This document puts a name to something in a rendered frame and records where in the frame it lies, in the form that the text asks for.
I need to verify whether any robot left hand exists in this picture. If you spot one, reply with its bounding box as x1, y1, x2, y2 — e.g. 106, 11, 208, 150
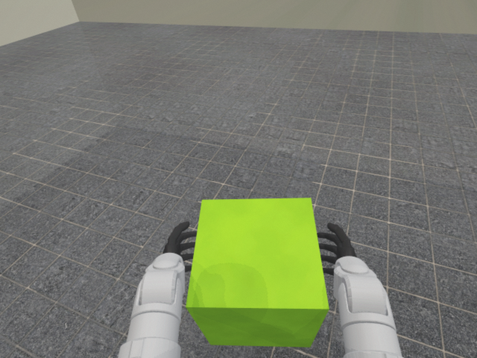
163, 222, 197, 272

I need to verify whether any robot left forearm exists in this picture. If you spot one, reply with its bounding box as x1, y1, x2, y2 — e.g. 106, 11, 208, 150
118, 253, 185, 358

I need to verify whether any robot right hand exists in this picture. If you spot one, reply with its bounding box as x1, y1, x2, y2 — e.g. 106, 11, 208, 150
317, 223, 357, 276

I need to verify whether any carton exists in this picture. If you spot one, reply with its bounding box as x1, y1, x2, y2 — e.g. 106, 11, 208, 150
186, 198, 329, 348

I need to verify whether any robot right forearm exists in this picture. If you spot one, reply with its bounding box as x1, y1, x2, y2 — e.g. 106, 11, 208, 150
333, 256, 404, 358

